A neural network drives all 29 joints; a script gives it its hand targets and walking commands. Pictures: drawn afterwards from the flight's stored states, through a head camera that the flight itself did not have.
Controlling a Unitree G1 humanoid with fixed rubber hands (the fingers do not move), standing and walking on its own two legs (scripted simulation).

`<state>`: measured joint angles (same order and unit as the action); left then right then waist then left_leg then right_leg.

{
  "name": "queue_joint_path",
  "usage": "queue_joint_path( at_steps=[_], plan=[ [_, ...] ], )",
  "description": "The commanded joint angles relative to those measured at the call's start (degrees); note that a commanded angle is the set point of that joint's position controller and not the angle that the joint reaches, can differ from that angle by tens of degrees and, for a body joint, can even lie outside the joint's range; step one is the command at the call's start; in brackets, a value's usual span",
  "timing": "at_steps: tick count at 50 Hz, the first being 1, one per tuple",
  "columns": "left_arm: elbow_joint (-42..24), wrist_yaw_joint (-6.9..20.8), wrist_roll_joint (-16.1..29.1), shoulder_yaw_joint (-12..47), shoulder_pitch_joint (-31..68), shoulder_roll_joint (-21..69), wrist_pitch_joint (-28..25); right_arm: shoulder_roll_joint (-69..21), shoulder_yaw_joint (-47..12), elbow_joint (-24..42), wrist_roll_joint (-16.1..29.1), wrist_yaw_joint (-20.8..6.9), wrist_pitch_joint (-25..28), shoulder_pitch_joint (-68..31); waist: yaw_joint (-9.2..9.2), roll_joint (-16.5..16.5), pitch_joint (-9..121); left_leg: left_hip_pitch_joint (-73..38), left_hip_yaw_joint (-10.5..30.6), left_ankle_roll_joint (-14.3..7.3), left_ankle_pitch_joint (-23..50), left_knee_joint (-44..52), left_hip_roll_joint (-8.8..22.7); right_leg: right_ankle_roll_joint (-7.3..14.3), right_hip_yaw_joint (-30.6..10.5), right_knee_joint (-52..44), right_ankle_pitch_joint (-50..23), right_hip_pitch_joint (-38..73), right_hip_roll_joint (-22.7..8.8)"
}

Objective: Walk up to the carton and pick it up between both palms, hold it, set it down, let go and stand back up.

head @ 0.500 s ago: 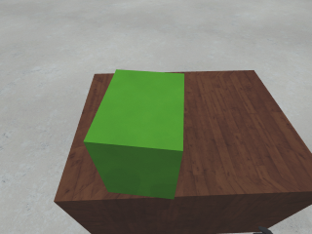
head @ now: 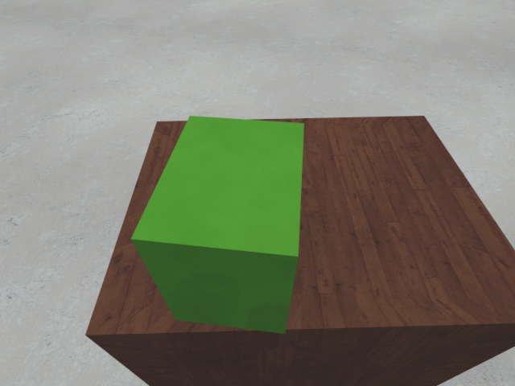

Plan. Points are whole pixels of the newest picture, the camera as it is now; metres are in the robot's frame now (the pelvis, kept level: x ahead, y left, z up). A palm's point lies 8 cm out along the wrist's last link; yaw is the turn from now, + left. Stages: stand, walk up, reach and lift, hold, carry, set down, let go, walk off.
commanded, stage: walk up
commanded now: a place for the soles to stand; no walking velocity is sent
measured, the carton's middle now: (237, 225) +0.43 +0.04 -0.01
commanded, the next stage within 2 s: reach and lift in 0.36 s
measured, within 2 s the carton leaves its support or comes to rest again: neither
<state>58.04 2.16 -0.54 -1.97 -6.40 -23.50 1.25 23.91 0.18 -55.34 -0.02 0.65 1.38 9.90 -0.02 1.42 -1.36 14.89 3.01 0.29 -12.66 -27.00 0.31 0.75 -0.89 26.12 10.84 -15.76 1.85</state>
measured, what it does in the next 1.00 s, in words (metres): stands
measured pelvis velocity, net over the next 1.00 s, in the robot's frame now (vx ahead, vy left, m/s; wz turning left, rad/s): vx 0.01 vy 0.03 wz -0.01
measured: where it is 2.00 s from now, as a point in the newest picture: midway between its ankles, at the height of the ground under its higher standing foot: outside the picture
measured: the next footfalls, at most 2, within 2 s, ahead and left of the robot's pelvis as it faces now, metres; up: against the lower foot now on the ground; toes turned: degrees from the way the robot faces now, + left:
none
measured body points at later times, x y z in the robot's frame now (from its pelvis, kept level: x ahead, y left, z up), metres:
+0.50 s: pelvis -0.01 +0.00 -0.01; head +0.02 -0.01 +0.44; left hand +0.15 +0.31 -0.10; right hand +0.13 -0.31 -0.12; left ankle +0.02 +0.14 -0.74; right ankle +0.03 -0.11 -0.74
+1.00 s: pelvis +0.01 +0.03 +0.00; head +0.04 +0.06 +0.44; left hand +0.20 +0.31 -0.08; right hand +0.15 -0.25 -0.08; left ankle +0.02 +0.14 -0.74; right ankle +0.03 -0.11 -0.74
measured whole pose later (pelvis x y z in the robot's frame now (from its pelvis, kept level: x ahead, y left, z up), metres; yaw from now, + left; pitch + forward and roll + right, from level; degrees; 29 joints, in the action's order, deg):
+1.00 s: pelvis +0.01 +0.03 +0.00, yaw +0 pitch -1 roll -2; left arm 18.0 -0.7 -2.1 -2.1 -10.4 -21.8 18.1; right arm 16.6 4.1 -43.9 -1.9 -4.3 13.8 11.1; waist 0.0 -2.2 -5.7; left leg 14.7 1.2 1.1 -16.6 -32.6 1.4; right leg 0.7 -0.9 26.4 11.9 -13.1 1.9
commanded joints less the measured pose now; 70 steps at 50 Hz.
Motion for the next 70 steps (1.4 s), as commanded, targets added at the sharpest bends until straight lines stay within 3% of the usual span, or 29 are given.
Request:
queue_joint_path(
  at_steps=[1,8,9,10,11,13,15,16,18,19,20,22,24,26,28,31,35,40,47,49,50,52,55,58,60,63,64,69,70],
  plan=[
    [-4.4,-0.1,-0.4,-2.6,1.9,-9.8,-0.7,12.5,3.2,2.0,-0.3,1.2,1.7,-0.4,-0.32,-1.9,9.4,-3.4,4.8,-3.1,10.4,4.0,7.6,2.5,-6.4,-1.2,-9.7,7.5,-6.5],
    [-4.9,0.0,-0.7,-2.6,2.3,-9.6,-0.5,12.5,3.0,1.4,-0.7,1.1,1.4,-1.3,-0.2,-0.9,8.0,-1.1,6.0,-3.3,4.6,6.3,7.7,2.4,-6.1,-2.1,-3.6,7.6,-6.4],
    [-4.8,-0.1,-0.7,-2.6,2.6,-9.9,-0.4,12.1,2.8,1.7,-0.2,1.1,1.6,-0.9,0.1,-2.9,7.4,-0.7,5.9,-3.5,2.7,6.2,7.5,2.7,-6.4,-2.1,-2.6,7.3,-6.7],
    [-4.7,-0.1,-0.7,-2.8,2.5,-9.4,-0.5,11.4,2.7,1.2,-0.7,1.3,1.6,-0.6,0.19,-0.5,6.8,0.2,6.1,-3.4,2.0,6.2,7.4,2.3,-6.6,-3.0,-2.2,7.3,-7.0],
    [-4.9,-0.1,-0.5,-2.7,2.1,-9.9,-0.5,11.2,2.8,1.0,-0.9,1.2,1.6,-0.5,-0.26,-4.1,6.0,-0.7,6.0,-3.5,0.5,6.9,7.1,2.3,-7.4,-3.2,-0.4,5.7,-6.6],
    [-4.6,0.0,-0.4,-2.6,1.5,-9.6,-0.5,11.7,2.7,1.0,-0.9,1.1,1.5,-1.3,0.0,0.8,7.1,-2.1,5.6,-3.1,2.1,6.4,7.1,2.3,-6.4,-3.1,0.1,5.5,-6.3],
    [-4.6,0.0,-0.3,-2.4,1.8,-9.7,-0.5,11.5,2.7,0.5,-1.0,1.3,1.7,-0.3,-0.23,-3.6,6.4,-0.5,7.0,-3.5,2.0,7.4,7.8,1.9,-5.8,-1.9,-2.9,6.7,-6.3],
    [-4.9,-0.2,-0.4,-2.9,1.6,-9.6,-0.5,11.6,2.7,0.9,-1.0,1.2,1.7,-1.3,0.15,-0.5,6.8,-1.7,6.3,-3.2,4.0,7.0,7.2,2.1,-6.2,-2.2,-3.4,7.1,-6.1],
    [-4.4,-0.1,-0.4,-2.8,1.0,-9.7,-0.6,11.8,2.6,1.0,-0.7,1.3,1.5,-0.6,0.0,-1.4,5.8,0.5,6.1,-3.1,1.8,6.8,7.2,2.3,-6.8,-2.6,-2.0,6.2,-6.2],
    [-24.5,-3.4,0.1,-2.5,21.1,-10.1,11.2,3.0,9.3,4.1,-7.5,-2.1,9.8,-20.8,-0.77,-2.9,1.1,6.6,-9.5,0.0,-19.7,-1.1,0.7,2.2,4.0,3.1,20.4,-1.3,-0.7],
    [-27.6,-4.2,1.4,-1.7,18.2,-8.0,16.3,5.7,9.2,4.7,-6.7,-3.7,9.6,-16.7,-1.31,-6.1,-3.4,6.9,-8.2,-2.4,-21.6,-3.2,1.9,3.6,4.0,4.3,23.6,-2.7,-1.0],
    [-29.4,-4.0,-0.1,-1.7,16.0,-6.5,20.1,7.2,10.6,5.9,-6.1,-4.6,8.7,-13.7,-2.81,-7.5,-2.3,3.6,-8.9,-2.0,-16.0,-6.5,0.8,5.2,4.1,4.3,20.9,-4.6,-2.2],
    [-35.1,-3.8,-0.6,-1.4,14.5,-6.2,24.1,7.1,12.7,6.5,-4.6,-4.4,8.3,-11.0,-1.99,-7.0,-0.1,-3.2,-9.0,0.4,-9.2,-7.4,1.3,4.0,4.8,4.0,11.0,-8.7,-2.7],
    [-35.8,-2.9,-2.9,-3.2,11.7,-6.8,26.1,7.8,12.2,8.7,-4.5,-4.2,7.8,-9.6,-0.9,-9.9,1.7,-6.6,-9.2,0.0,-7.3,-7.0,0.5,3.5,4.5,2.4,9.1,-5.8,-3.1],
    [-36.6,-2.5,-4.9,-5.3,7.9,-6.7,27.1,8.9,11.5,11.5,-2.4,-3.9,6.8,-4.9,-1.31,-7.8,2.2,-8.0,-9.1,-0.4,-7.5,-5.1,0.5,4.3,3.2,0.1,8.9,-1.2,-3.5],
    [-35.1,-1.6,-5.4,-5.1,3.7,-4.4,27.5,5.9,9.5,11.7,-1.0,-3.7,5.6,-2.5,-0.41,-4.2,2.4,-1.4,-9.1,-0.5,-1.8,-0.8,0.3,1.3,2.4,0.5,-4.2,11.8,-1.7],
    [-37.3,-1.0,-5.5,-6.3,1.1,-4.6,24.7,5.0,8.3,14.9,1.1,-3.2,7.3,-1.4,0.26,-4.6,8.5,-6.7,-8.6,1.6,6.8,-1.9,-1.3,-0.3,2.4,0.3,-17.5,13.4,-1.3],
    [-47.5,-2.5,-1.6,-5.5,1.0,-3.3,18.9,3.3,8.9,22.2,2.1,-3.3,12.1,-0.6,-0.31,-2.8,14.0,-8.8,-6.9,2.4,13.9,-1.3,-1.3,-0.9,3.0,0.4,-25.6,15.2,-1.2],
    [-47.7,-4.1,1.0,-1.6,-4.0,1.1,15.1,2.7,11.9,18.9,1.9,-5.0,14.8,3.2,-3.03,-0.9,9.6,-13.3,-6.1,3.2,13.2,3.0,0.5,0.8,3.9,-3.2,-12.9,9.2,0.3],
    [-48.5,-4.3,1.0,-1.8,-5.1,1.5,13.9,2.2,11.9,19.7,1.7,-5.4,15.5,3.0,-1.26,2.0,8.6,-13.0,-6.5,3.8,10.7,4.9,0.7,1.1,4.0,-4.7,-8.9,8.7,0.0],
    [-48.1,-4.3,1.2,-0.3,-4.8,2.1,13.4,1.9,13.2,19.2,1.5,-5.2,15.2,3.3,-2.54,1.9,7.6,-12.7,-6.2,3.9,8.9,6.0,1.1,1.1,3.8,-5.2,-8.4,8.9,0.0],
    [-48.5,-4.7,1.7,0.0,-4.3,2.5,12.3,1.8,14.3,20.4,1.0,-5.2,15.7,3.7,-2.31,2.0,7.7,-11.0,-6.0,3.8,5.4,6.8,1.4,1.7,3.5,-5.0,-5.7,9.1,0.3],
    [-48.2,-5.0,2.6,0.7,-6.2,4.0,10.3,0.9,14.1,22.6,1.9,-5.2,16.3,4.0,-0.98,2.0,9.0,-9.7,-6.4,3.7,3.0,8.3,1.5,2.0,3.4,-5.5,-5.9,11.1,0.0],
    [-49.8,-5.9,2.8,2.1,-5.7,4.2,8.2,0.7,14.3,24.5,2.5,-5.7,16.9,2.2,-0.21,5.1,8.0,-5.7,-5.1,3.5,-1.1,10.8,2.8,1.9,3.6,-4.8,-4.1,12.0,1.0],
    [-49.7,-6.4,3.2,2.1,-5.1,3.8,6.2,0.3,13.9,27.2,2.9,-5.5,17.4,2.2,0.09,4.9,8.3,-1.5,-5.4,2.1,-6.9,12.5,3.3,1.5,3.0,-4.2,-3.7,16.4,0.9],
    [-47.7,-6.7,4.5,1.2,-4.6,2.9,3.7,-1.9,12.1,29.0,4.0,-5.2,17.3,3.2,1.69,4.5,7.3,0.9,-7.5,1.4,-6.8,12.8,1.4,1.1,1.9,-4.1,-2.6,17.5,0.0],
    [-46.9,-6.3,4.4,1.9,-3.0,3.1,3.3,-1.6,12.4,29.9,3.5,-4.9,16.9,1.7,0.66,4.2,6.5,4.4,-6.6,0.1,-12.7,15.0,3.0,0.8,1.9,-3.3,-1.1,20.0,0.9],
    [-42.4,-5.2,6.6,0.1,-4.3,1.6,-0.4,-5.2,9.8,32.0,3.6,-3.4,16.4,4.0,2.79,1.8,5.0,4.1,-8.8,-0.6,-9.8,13.9,0.3,0.4,0.1,-5.0,3.1,20.9,-0.9],
    [-42.6,-4.9,8.0,0.3,-3.0,1.2,-1.7,-5.9,10.3,32.3,3.8,-2.9,16.5,4.0,2.07,-0.1,5.2,2.5,-8.8,-0.5,-9.6,13.4,-0.1,0.5,-0.1,-5.6,4.5,19.4,-0.7]
  ],
)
